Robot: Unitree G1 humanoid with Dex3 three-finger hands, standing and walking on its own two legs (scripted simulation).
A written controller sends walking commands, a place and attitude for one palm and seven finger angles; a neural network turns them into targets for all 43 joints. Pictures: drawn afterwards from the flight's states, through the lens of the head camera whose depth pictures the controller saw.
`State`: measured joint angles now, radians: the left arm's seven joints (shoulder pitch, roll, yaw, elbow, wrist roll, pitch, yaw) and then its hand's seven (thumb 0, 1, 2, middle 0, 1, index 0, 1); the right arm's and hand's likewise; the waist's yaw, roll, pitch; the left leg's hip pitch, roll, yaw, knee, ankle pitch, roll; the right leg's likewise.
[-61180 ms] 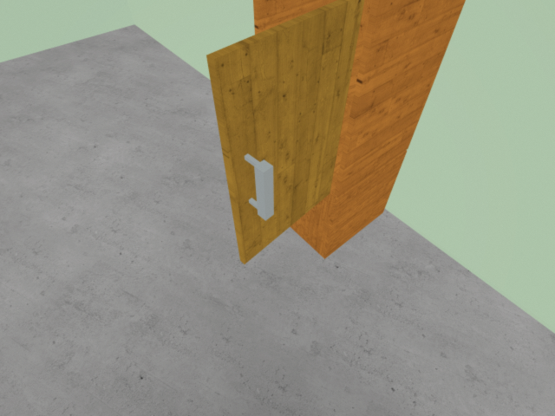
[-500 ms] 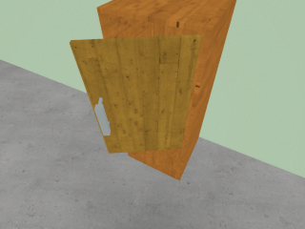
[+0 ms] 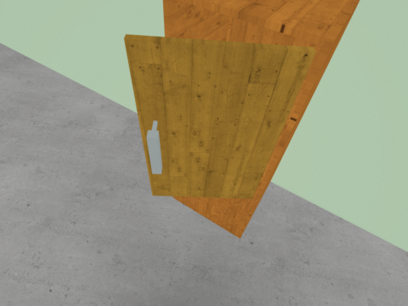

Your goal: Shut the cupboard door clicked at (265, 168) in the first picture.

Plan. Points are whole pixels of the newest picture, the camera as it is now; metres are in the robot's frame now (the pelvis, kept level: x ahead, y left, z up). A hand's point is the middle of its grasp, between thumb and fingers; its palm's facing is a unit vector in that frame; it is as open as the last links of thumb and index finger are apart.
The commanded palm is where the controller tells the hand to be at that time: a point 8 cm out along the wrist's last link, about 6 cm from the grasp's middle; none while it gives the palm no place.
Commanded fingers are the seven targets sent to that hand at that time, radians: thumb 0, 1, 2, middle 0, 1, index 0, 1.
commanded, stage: come to a stop and stand still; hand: left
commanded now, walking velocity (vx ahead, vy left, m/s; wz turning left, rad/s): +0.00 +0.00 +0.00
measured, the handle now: (156, 147) +0.50 +0.17 -0.04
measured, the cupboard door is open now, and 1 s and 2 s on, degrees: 32 32 32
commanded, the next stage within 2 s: look again from close up in 0.06 s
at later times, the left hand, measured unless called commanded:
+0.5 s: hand out of the picture +0.01 +0.18 -0.17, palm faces -0.04 -0.96 -0.29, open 7.4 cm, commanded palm none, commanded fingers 0.00 0.90 0.90 -0.20 -0.30 -0.20 -0.30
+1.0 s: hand out of the picture +0.00 +0.13 -0.19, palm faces +0.03 -0.99 -0.17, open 7.3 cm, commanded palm none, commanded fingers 0.00 0.90 0.90 -0.20 -0.30 -0.20 -0.30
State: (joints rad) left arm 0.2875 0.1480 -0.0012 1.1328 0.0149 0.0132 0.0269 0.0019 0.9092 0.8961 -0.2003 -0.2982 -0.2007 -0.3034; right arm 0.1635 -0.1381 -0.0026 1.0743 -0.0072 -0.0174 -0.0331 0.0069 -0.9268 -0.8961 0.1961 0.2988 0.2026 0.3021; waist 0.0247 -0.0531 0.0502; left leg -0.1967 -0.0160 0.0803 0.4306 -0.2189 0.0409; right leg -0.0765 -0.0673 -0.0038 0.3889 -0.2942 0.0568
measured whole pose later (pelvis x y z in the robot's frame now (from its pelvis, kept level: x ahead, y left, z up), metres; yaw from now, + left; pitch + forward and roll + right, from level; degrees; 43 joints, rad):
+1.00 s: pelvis +0.02 -0.05 -0.01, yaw +1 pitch +0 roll +0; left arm 0.33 0.18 0.00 1.09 0.02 -0.02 0.01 0.00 0.91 0.90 -0.20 -0.30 -0.20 -0.30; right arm 0.27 -0.18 0.00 1.10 -0.02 -0.01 0.00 0.01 -0.91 -0.90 0.19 0.30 0.20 0.30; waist 0.01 -0.03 0.00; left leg -0.26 0.05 0.03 0.60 -0.33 -0.01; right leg -0.12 0.00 -0.04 0.55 -0.42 -0.02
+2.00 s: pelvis -0.02 -0.04 -0.01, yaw +4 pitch -2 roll +0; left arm 0.33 0.18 0.00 0.99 0.03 0.02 0.03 0.00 0.91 0.90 -0.20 -0.30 -0.20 -0.30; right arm 0.25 -0.19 -0.03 0.95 -0.03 0.02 0.00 0.00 -0.93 -0.90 0.20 0.30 0.20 0.30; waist 0.00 0.02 0.01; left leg -0.31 -0.01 0.07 0.52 -0.23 0.04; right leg -0.28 -0.04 -0.03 0.56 -0.31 0.00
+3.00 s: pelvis -0.13 -0.03 -0.01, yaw +3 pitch -1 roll -1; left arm 0.42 0.14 0.00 1.09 0.01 0.01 0.04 0.00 0.91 0.90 -0.20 -0.30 -0.20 -0.30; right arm 0.32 -0.17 -0.03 1.07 -0.01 0.01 -0.02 0.02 -0.93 -0.90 0.19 0.30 0.20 0.30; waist -0.02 0.00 0.01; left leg -0.31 -0.02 0.00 0.48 -0.16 0.02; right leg -0.12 0.03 -0.03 0.46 -0.33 -0.02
